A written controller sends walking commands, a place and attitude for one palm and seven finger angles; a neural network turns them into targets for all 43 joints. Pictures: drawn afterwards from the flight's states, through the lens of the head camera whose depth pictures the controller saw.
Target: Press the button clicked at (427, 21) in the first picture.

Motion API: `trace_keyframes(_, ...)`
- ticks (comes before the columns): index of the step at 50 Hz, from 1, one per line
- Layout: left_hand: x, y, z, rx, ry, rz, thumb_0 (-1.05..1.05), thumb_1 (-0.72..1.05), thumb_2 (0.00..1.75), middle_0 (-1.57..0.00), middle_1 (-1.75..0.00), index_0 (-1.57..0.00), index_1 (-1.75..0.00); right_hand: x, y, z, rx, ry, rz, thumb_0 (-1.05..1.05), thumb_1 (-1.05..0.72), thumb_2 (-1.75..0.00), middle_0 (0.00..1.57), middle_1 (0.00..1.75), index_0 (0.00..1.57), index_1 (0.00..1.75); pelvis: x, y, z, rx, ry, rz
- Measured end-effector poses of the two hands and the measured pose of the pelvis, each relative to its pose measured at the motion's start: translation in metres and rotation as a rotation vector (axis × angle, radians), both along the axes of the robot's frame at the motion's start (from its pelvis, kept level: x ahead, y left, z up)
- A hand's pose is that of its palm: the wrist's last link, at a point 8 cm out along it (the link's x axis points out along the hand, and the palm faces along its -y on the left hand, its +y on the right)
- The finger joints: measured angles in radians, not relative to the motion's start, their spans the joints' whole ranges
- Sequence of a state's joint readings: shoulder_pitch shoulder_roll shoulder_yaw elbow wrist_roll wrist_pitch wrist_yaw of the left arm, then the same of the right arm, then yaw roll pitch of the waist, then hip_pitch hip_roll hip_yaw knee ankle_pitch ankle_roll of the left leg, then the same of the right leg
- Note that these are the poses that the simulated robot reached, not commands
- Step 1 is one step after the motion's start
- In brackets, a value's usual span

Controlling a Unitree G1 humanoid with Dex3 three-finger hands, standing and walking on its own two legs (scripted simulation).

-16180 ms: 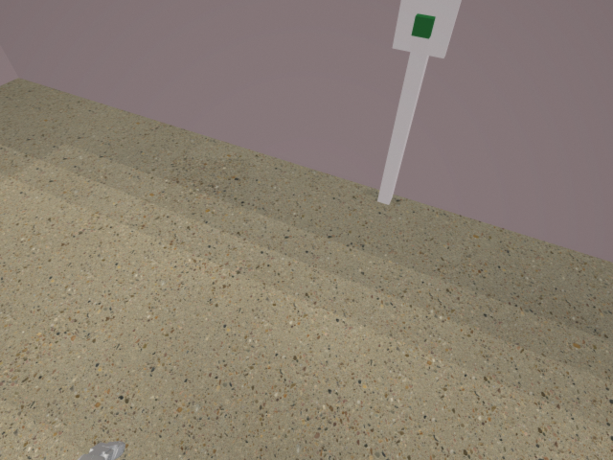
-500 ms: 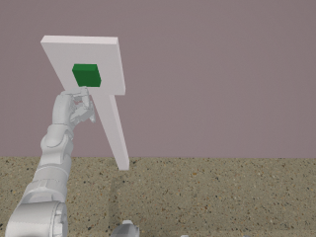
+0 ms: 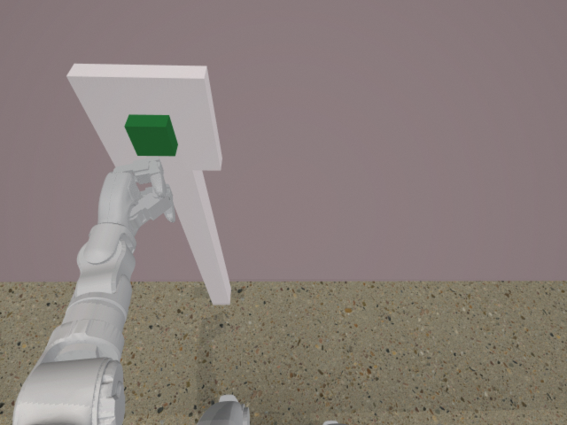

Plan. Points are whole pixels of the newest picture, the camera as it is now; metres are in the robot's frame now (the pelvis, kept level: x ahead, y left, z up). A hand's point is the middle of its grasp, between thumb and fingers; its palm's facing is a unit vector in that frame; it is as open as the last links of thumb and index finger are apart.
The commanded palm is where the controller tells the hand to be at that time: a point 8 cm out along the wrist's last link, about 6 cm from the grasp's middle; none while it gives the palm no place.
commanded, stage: aim a knuckle at the button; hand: left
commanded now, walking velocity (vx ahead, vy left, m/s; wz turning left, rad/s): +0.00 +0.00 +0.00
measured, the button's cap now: (153, 134) +0.51 +0.20 +0.11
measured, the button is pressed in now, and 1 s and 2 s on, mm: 0 3 0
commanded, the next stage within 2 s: press the button with the knuckle in 0.18 s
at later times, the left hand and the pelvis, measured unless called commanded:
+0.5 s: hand (174, 188) +0.44 +0.16 +0.07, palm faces +0.01 -1.00 +0.00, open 3.1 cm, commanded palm +0.42 +0.22 +0.08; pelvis +0.00 +0.00 +0.00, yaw +0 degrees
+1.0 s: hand (171, 177) +0.46 +0.17 +0.07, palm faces +0.02 -1.00 -0.01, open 2.9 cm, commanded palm +0.45 +0.21 +0.08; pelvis -0.01 +0.00 -0.01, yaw +0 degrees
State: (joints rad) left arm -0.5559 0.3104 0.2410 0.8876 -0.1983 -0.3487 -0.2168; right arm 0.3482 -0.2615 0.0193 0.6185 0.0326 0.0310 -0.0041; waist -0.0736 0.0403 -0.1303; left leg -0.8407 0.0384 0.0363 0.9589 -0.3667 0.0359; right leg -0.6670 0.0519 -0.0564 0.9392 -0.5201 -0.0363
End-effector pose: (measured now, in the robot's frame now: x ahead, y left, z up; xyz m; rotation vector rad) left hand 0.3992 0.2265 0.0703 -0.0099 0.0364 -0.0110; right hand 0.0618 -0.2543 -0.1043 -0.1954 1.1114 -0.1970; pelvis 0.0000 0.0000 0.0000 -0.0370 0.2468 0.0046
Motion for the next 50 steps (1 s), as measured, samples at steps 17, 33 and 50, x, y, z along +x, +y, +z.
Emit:
trace_keyframes(17, 0.013, -0.003, 0.008, 0.026, -0.028, 0.012, 0.01, 0.90, 0.90, -1.30, -1.50, -1.30, -1.50, 0.002, -0.001, -0.001, -0.007, -0.004, -0.013, 0.01, -0.90, -0.90, 0.20, 0.30, 0.20, 0.30, 0.001, 0.002, -0.001, -0.002, 0.008, -0.004)
trace_keyframes(33, 0.026, -0.005, 0.007, 0.031, -0.049, 0.028, 0.01, 0.90, 0.90, -1.30, -1.50, -1.30, -1.50, -0.011, -0.006, -0.006, -0.015, 0.042, -0.022, 0.01, -0.90, -0.90, 0.20, 0.30, 0.20, 0.30, -0.001, -0.001, -0.005, -0.003, 0.022, -0.004)
trace_keyframes(50, 0.036, -0.002, 0.005, 0.025, -0.027, 0.029, 0.00, 0.85, 0.93, -1.30, -1.50, -1.30, -1.50, -0.038, -0.009, -0.011, -0.032, 0.114, -0.034, 0.01, -0.90, -0.90, 0.20, 0.30, 0.20, 0.30, -0.008, -0.002, -0.010, -0.014, 0.036, 0.009)
